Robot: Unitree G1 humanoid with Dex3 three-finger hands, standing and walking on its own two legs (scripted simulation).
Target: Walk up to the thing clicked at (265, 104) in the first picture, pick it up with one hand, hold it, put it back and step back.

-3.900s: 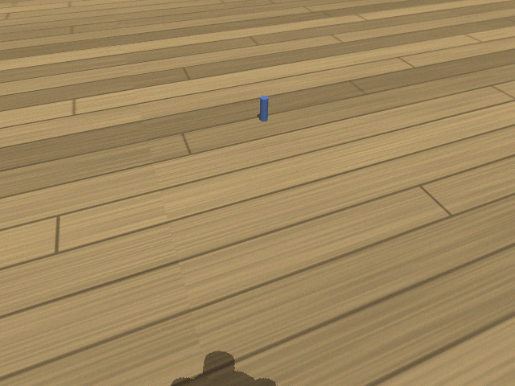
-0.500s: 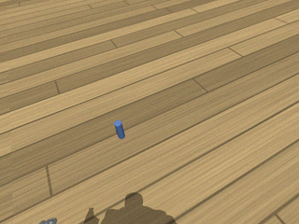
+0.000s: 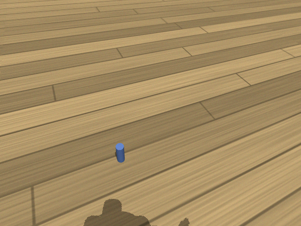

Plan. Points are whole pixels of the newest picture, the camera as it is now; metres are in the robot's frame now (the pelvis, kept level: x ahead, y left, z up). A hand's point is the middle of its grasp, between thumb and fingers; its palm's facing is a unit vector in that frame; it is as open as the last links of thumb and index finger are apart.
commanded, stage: walk up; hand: left
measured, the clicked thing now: (120, 153) +0.72 +0.18 -0.68
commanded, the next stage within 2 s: none
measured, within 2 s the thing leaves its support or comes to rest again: neither
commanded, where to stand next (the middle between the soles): +0.36 -0.01 m, yaw -3 degrees
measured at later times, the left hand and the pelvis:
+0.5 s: hand (72, 194) +0.25 +0.24 -0.11, palm faces -0.07 -0.90 -0.42, open 7.4 cm; pelvis +0.15 -0.03 +0.00, yaw -3 degrees
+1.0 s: hand (65, 182) +0.31 +0.29 -0.16, palm faces -0.08 -0.94 -0.33, open 7.4 cm; pelvis +0.26 +0.02 +0.00, yaw -1 degrees
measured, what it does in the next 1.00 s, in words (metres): walks ahead: right foot, then left foot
